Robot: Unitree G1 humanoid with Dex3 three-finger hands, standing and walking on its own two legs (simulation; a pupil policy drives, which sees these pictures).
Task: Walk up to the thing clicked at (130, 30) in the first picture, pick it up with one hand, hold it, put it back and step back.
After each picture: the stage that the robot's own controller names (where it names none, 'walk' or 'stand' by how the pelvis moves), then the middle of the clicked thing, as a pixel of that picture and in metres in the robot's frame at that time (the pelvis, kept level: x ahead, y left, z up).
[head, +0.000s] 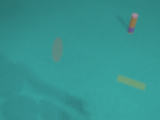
stand; (132, 23) +1.65 -0.55 -0.66
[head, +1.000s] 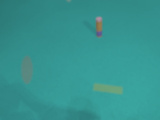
walk; (99, 27) +1.60 -0.06 -0.63
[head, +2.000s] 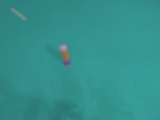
walk; (65, 56) +1.06 +0.28 -0.65
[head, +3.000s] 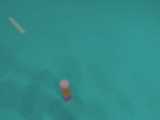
walk; (65, 91) +0.66 +0.21 -0.63
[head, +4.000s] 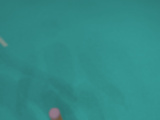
stand; (57, 119) +0.43 +0.23 -0.63
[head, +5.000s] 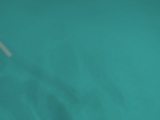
stand; out of the picture +0.37 +0.23 -0.65
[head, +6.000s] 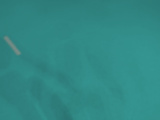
stand; out of the picture +0.37 +0.20 -0.66
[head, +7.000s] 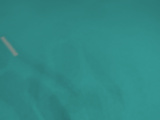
stand; out of the picture +0.36 +0.20 -0.66
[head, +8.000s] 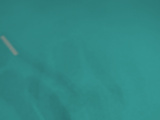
stand; out of the picture +0.35 +0.20 -0.66
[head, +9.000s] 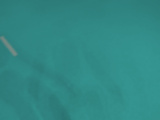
stand; out of the picture +0.35 +0.20 -0.66
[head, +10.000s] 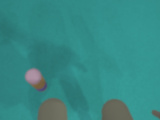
go down; (37, 81) +0.40 +0.24 -0.40
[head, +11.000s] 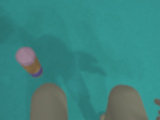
go down; (31, 64) +0.43 +0.26 -0.28
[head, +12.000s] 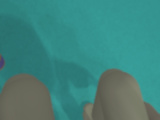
close in; out of the picture +0.40 +0.30 -0.17
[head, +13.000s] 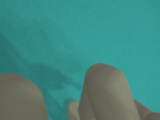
close; out of the picture +0.40 +0.32 -0.15
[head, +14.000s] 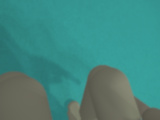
lift; out of the picture +0.37 +0.32 -0.15
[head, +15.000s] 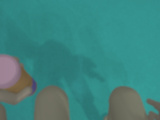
lift; (17, 80) +0.32 +0.24 -0.02
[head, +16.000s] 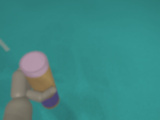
hold; (43, 84) +0.33 +0.16 +0.06
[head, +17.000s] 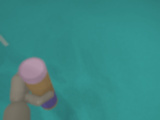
hold; (42, 88) +0.32 +0.17 +0.03
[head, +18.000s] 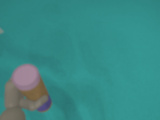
crouch; (36, 92) +0.32 +0.19 -0.01
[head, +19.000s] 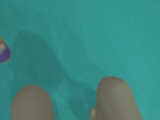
lower; out of the picture +0.46 +0.27 -0.06
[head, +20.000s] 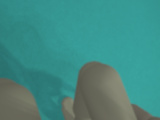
lower; out of the picture +0.42 +0.33 -0.16
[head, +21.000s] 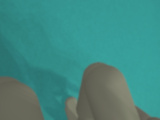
lower; out of the picture +0.41 +0.34 -0.16
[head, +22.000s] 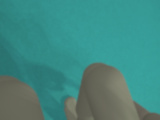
lower; out of the picture +0.40 +0.34 -0.16
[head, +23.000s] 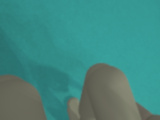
lower; out of the picture +0.39 +0.33 -0.16
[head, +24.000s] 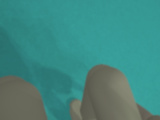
open; out of the picture +0.39 +0.29 -0.16
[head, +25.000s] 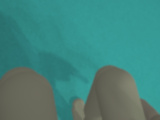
stand; out of the picture +0.37 +0.28 -0.17
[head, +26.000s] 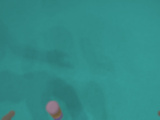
stand; (55, 111) +0.36 +0.20 -0.51
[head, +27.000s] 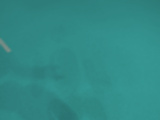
stand; out of the picture +0.36 +0.19 -0.60
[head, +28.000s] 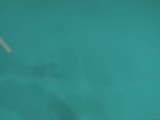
stand; out of the picture +0.34 +0.19 -0.60
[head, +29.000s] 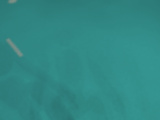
stand; out of the picture +0.38 +0.17 -0.65
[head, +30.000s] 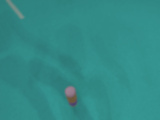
walk; (71, 97) +0.48 +0.14 -0.62
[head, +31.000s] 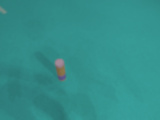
walk; (60, 70) +0.75 +0.20 -0.64
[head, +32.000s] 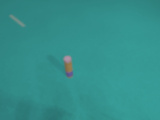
stand; (68, 67) +0.99 +0.21 -0.64
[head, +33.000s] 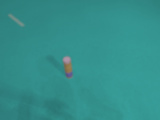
stand; (68, 68) +0.97 +0.21 -0.66
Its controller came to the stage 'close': yes
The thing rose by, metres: 0.67
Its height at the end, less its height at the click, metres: +0.00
